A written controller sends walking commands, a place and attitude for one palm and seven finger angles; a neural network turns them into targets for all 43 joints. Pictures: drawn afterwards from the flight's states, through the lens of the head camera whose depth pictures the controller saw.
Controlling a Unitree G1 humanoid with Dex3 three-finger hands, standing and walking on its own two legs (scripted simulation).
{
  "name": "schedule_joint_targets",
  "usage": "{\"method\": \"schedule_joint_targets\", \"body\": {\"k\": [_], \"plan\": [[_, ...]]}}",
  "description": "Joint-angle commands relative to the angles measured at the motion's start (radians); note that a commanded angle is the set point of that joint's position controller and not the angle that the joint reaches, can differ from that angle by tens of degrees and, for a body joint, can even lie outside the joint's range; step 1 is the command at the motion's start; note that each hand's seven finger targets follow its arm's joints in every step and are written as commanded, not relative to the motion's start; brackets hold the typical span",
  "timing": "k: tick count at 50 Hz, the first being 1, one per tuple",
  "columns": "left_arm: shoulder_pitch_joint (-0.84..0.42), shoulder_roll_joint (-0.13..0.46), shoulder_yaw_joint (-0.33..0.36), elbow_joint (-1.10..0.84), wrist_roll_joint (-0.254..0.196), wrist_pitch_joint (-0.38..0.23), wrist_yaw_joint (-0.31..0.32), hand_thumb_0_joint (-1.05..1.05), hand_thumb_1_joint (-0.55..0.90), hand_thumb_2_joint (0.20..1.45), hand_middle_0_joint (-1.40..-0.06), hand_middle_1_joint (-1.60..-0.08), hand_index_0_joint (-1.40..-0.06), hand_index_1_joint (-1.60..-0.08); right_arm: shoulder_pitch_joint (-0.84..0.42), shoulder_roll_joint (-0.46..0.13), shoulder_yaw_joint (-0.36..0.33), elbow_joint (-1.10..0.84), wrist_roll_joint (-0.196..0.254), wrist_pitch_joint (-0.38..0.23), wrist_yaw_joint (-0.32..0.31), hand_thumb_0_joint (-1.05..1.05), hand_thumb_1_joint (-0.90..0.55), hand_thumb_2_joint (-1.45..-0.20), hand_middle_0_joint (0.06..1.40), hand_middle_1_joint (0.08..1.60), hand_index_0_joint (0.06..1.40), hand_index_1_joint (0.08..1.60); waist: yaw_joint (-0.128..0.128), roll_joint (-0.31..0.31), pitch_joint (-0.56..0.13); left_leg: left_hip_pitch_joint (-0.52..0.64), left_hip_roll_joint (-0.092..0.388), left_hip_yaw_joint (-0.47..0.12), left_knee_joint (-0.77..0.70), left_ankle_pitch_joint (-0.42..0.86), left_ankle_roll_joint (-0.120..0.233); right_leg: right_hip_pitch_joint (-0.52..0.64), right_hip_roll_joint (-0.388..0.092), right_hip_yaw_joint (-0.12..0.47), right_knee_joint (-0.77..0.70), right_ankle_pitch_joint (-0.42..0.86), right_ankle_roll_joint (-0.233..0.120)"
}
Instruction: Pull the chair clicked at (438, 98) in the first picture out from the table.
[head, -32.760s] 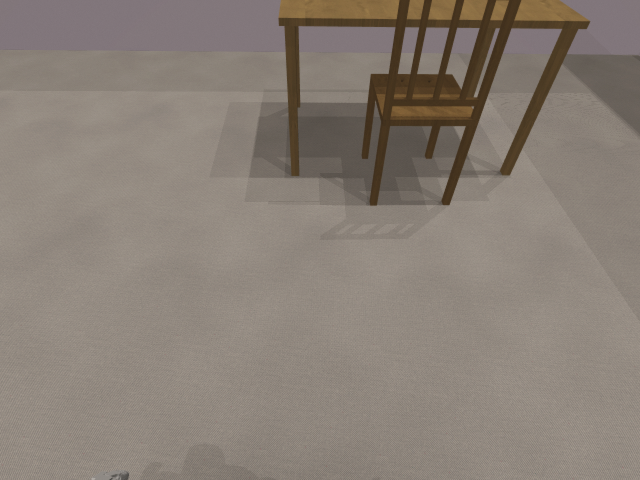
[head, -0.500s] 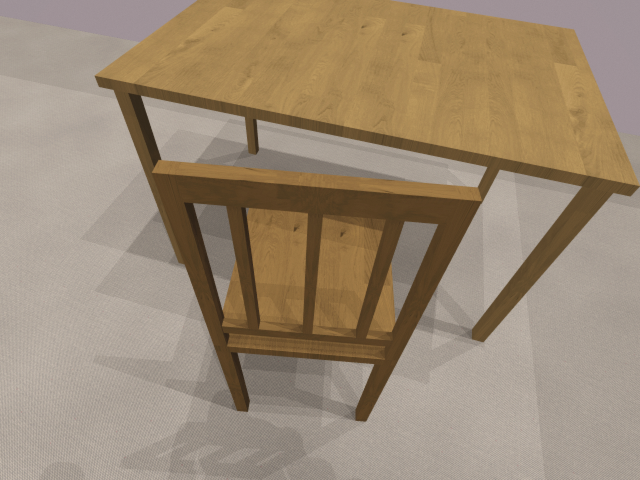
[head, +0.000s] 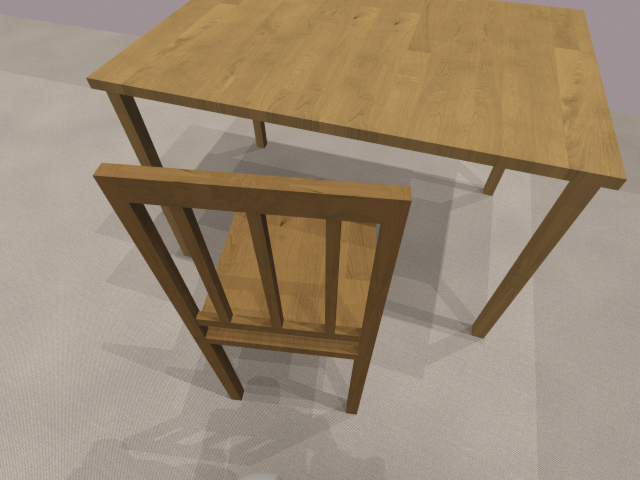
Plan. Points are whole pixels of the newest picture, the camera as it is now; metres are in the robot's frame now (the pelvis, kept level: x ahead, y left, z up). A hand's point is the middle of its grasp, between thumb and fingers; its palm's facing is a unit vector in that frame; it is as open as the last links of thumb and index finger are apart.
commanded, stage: come to a stop and stand still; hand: left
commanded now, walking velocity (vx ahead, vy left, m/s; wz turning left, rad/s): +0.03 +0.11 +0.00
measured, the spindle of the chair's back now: (268, 277) +0.42 +0.13 -0.06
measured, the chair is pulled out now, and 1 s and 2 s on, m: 0.18 0.18 0.18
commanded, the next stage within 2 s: look again from close up in 1.38 s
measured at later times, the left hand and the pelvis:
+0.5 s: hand out of the picture -0.07 +0.17 -0.17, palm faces +0.04 -0.98 -0.17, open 7.4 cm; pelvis -0.03 +0.01 +0.00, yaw +0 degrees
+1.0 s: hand out of the picture -0.01 +0.21 -0.18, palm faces -0.01 -0.98 -0.18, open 7.4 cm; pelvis -0.02 +0.04 +0.00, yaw -2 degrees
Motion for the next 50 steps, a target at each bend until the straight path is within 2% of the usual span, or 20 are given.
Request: {"method": "schedule_joint_targets", "body": {"k": [1, 5, 6, 8, 9, 11, 13, 16, 17, 19, 21, 22, 23, 25, 26, 27, 29, 32, 36, 50], "plan": [[0.086, 0.211, 0.051, -0.036, 0.008, 0.003, 0.022, 0.000, 0.900, 0.900, -0.200, -0.300, -0.200, -0.300, 0.030, -0.039, -0.007, -0.081, 0.003, -0.005, 0.012, 0.000, -0.900, -0.900, 0.200, 0.300, 0.200, 0.300, 0.009, -0.116, -0.103, -0.020, 0.035, -0.059, -0.049, 0.052, 0.004, 0.086, -0.322, 0.279, -0.120, 0.623, -0.188], [0.008, 0.195, 0.048, -0.053, 0.001, 0.014, 0.007, 0.000, 0.900, 0.900, -0.200, -0.300, -0.200, -0.300, 0.133, -0.031, 0.003, -0.039, -0.007, -0.019, 0.019, 0.000, -0.900, -0.900, 0.200, 0.300, 0.200, 0.300, -0.048, -0.090, -0.044, 0.277, 0.033, -0.013, -0.370, 0.264, 0.027, -0.199, -0.206, 0.219, -0.168, 0.014, -0.078], [0.006, 0.165, 0.042, -0.057, -0.001, 0.018, 0.002, 0.000, 0.900, 0.900, -0.200, -0.300, -0.200, -0.300, 0.156, -0.050, 0.004, -0.029, -0.011, -0.029, 0.016, 0.000, -0.900, -0.900, 0.200, 0.300, 0.200, 0.300, -0.052, -0.016, -0.032, 0.304, 0.069, -0.041, -0.429, 0.252, 0.041, -0.234, -0.145, 0.186, -0.125, -0.117, -0.045], [0.037, 0.097, 0.032, -0.059, -0.002, 0.027, -0.009, 0.000, 0.900, 0.900, -0.200, -0.300, -0.200, -0.300, 0.154, -0.108, 0.000, -0.036, -0.026, -0.034, 0.012, 0.000, -0.900, -0.900, 0.200, 0.300, 0.200, 0.300, -0.037, 0.164, 0.028, 0.101, 0.199, -0.213, -0.545, 0.004, 0.123, -0.180, -0.011, 0.076, -0.023, -0.238, 0.019], [0.050, 0.085, 0.028, -0.041, 0.002, 0.032, -0.008, 0.000, 0.900, 0.900, -0.200, -0.300, -0.200, -0.300, 0.136, -0.104, 0.000, -0.040, -0.027, -0.041, 0.013, 0.000, -0.900, -0.900, 0.200, 0.300, 0.200, 0.300, -0.033, 0.248, 0.032, -0.047, 0.246, -0.313, -0.660, -0.181, 0.161, -0.068, 0.006, 0.014, 0.105, -0.202, 0.033], [0.112, 0.063, 0.023, -0.019, 0.013, 0.037, -0.016, 0.000, 0.900, 0.900, -0.200, -0.300, -0.200, -0.300, 0.067, -0.109, 0.000, -0.063, -0.024, -0.045, 0.012, 0.000, -0.900, -0.900, 0.200, 0.300, 0.200, 0.300, 0.009, 0.159, 0.047, -0.147, 0.262, -0.333, -0.691, -0.195, 0.199, -0.027, 0.011, 0.017, 0.321, -0.193, 0.026], [0.149, 0.053, 0.020, -0.013, 0.013, 0.031, -0.018, 0.000, 0.900, 0.900, -0.200, -0.300, -0.200, -0.300, 0.044, -0.117, 0.002, -0.069, -0.024, -0.050, 0.013, 0.000, -0.900, -0.900, 0.200, 0.300, 0.200, 0.300, 0.024, 0.105, 0.034, -0.147, 0.267, -0.321, -0.671, -0.136, 0.217, -0.043, 0.004, 0.032, 0.397, -0.222, 0.021], [0.171, 0.033, 0.010, -0.006, 0.006, 0.015, -0.016, 0.000, 0.900, 0.900, -0.200, -0.300, -0.200, -0.300, 0.106, -0.114, -0.001, -0.046, -0.025, -0.054, 0.010, 0.000, -0.900, -0.900, 0.200, 0.300, 0.200, 0.300, -0.002, 0.075, -0.012, -0.016, 0.244, -0.289, -0.614, -0.055, 0.206, -0.045, -0.005, 0.018, 0.210, -0.227, 0.020], [0.177, 0.025, 0.009, 0.001, 0.003, 0.011, -0.016, 0.000, 0.900, 0.900, -0.200, -0.300, -0.200, -0.300, 0.117, -0.102, 0.003, -0.032, -0.022, -0.053, 0.007, 0.000, -0.900, -0.900, 0.200, 0.300, 0.200, 0.300, 0.003, 0.064, 0.022, -0.047, 0.243, -0.283, -0.594, -0.055, 0.201, -0.003, -0.009, 0.025, 0.107, -0.195, 0.020], [0.229, 0.031, 0.000, 0.027, 0.000, -0.002, -0.009, 0.000, 0.900, 0.900, -0.200, -0.300, -0.200, -0.300, 0.158, -0.078, 0.008, -0.017, -0.013, -0.051, 0.004, 0.000, -0.900, -0.900, 0.200, 0.300, 0.200, 0.300, 0.000, 0.003, 0.004, -0.015, 0.165, -0.220, -0.487, -0.004, 0.144, 0.083, -0.017, 0.063, -0.174, -0.072, 0.017], [0.218, 0.079, -0.003, 0.035, -0.005, -0.010, -0.004, 0.000, 0.900, 0.900, -0.200, -0.300, -0.200, -0.300, 0.163, -0.026, 0.019, -0.016, -0.005, -0.058, 0.006, 0.000, -0.900, -0.900, 0.200, 0.300, 0.200, 0.300, -0.026, -0.067, 0.016, 0.035, 0.066, -0.091, -0.352, 0.140, 0.075, 0.009, -0.144, 0.221, -0.264, -0.106, -0.035], [0.190, 0.082, -0.002, 0.045, -0.011, -0.020, -0.005, 0.000, 0.900, 0.900, -0.200, -0.300, -0.200, -0.300, 0.151, -0.007, 0.023, -0.009, -0.008, -0.050, 0.002, 0.000, -0.900, -0.900, 0.200, 0.300, 0.200, 0.300, -0.036, -0.181, 0.044, 0.039, 0.053, -0.050, -0.307, 0.199, 0.054, -0.032, -0.160, 0.266, -0.293, -0.040, -0.054], [0.179, 0.073, -0.007, 0.050, -0.015, -0.028, -0.004, 0.000, 0.900, 0.900, -0.200, -0.300, -0.200, -0.300, 0.143, -0.017, 0.027, 0.002, -0.011, -0.052, 0.001, 0.000, -0.900, -0.900, 0.200, 0.300, 0.200, 0.300, -0.040, -0.206, 0.059, 0.072, 0.064, -0.048, -0.295, 0.257, 0.045, -0.060, -0.173, 0.272, -0.286, 0.085, -0.065], [0.165, 0.059, -0.013, 0.054, -0.016, -0.032, -0.004, 0.000, 0.900, 0.900, -0.200, -0.300, -0.200, -0.300, 0.200, -0.014, 0.032, 0.044, -0.008, -0.062, -0.001, 0.000, -0.900, -0.900, 0.200, 0.300, 0.200, 0.300, -0.058, -0.078, -0.009, 0.180, 0.095, -0.068, -0.358, 0.356, 0.050, -0.044, -0.128, 0.197, -0.215, 0.185, -0.045], [0.244, 0.054, -0.010, 0.097, 0.007, -0.061, 0.029, 0.000, 0.900, 0.900, -0.200, -0.300, -0.200, -0.300, 0.100, -0.059, 0.034, -0.017, -0.016, -0.081, 0.011, 0.000, -0.900, -0.900, 0.200, 0.300, 0.200, 0.300, -0.012, -0.049, 0.057, 0.091, 0.117, -0.088, -0.184, 0.332, 0.040, -0.092, -0.121, 0.247, -0.216, 0.386, 0.013], [0.226, 0.109, 0.002, 0.085, 0.003, -0.062, 0.032, 0.000, 0.900, 0.900, -0.200, -0.300, -0.200, -0.300, 0.116, -0.042, 0.033, -0.034, -0.012, -0.076, 0.008, 0.000, -0.900, -0.900, 0.200, 0.300, 0.200, 0.300, -0.055, 0.038, 0.032, 0.083, 0.105, -0.073, -0.199, 0.301, 0.036, -0.042, -0.178, 0.248, -0.200, 0.558, 0.009], [0.227, 0.063, -0.009, 0.074, -0.010, -0.063, 0.019, 0.000, 0.900, 0.900, -0.200, -0.300, -0.200, -0.300, 0.201, -0.009, 0.036, -0.010, -0.015, -0.088, 0.000, 0.000, -0.900, -0.900, 0.200, 0.300, 0.200, 0.300, -0.060, -0.002, -0.132, 0.112, 0.104, -0.075, -0.250, 0.325, 0.056, 0.092, -0.128, 0.192, -0.089, 0.548, -0.028], [0.216, 0.052, -0.011, 0.062, -0.006, -0.045, 0.013, 0.000, 0.900, 0.900, -0.200, -0.300, -0.200, -0.300, 0.179, -0.028, 0.032, -0.003, -0.010, -0.087, -0.005, 0.000, -0.900, -0.900, 0.200, 0.300, 0.200, 0.300, -0.042, 0.039, -0.046, 0.086, 0.123, -0.093, -0.277, 0.383, 0.071, 0.025, -0.081, 0.166, -0.100, 0.291, -0.030], [0.203, 0.041, -0.011, 0.054, -0.006, -0.031, 0.008, 0.000, 0.900, 0.900, -0.200, -0.300, -0.200, -0.300, 0.177, -0.038, 0.027, -0.006, -0.010, -0.077, -0.002, 0.000, -0.900, -0.900, 0.200, 0.300, 0.200, 0.300, -0.041, 0.011, 0.032, 0.046, 0.123, -0.117, -0.329, 0.303, 0.073, -0.046, -0.055, 0.160, -0.125, 0.028, -0.026], [0.159, 0.080, -0.012, 0.007, -0.010, -0.013, 0.006, 0.000, 0.900, 0.900, -0.200, -0.300, -0.200, -0.300, 0.142, -0.087, 0.031, -0.017, -0.009, -0.080, 0.001, 0.000, -0.900, -0.900, 0.200, 0.300, 0.200, 0.300, -0.027, 0.010, -0.016, 0.109, 0.139, -0.147, -0.402, 0.392, 0.087, 0.013, -0.058, 0.131, -0.123, 0.078, 0.005]]}}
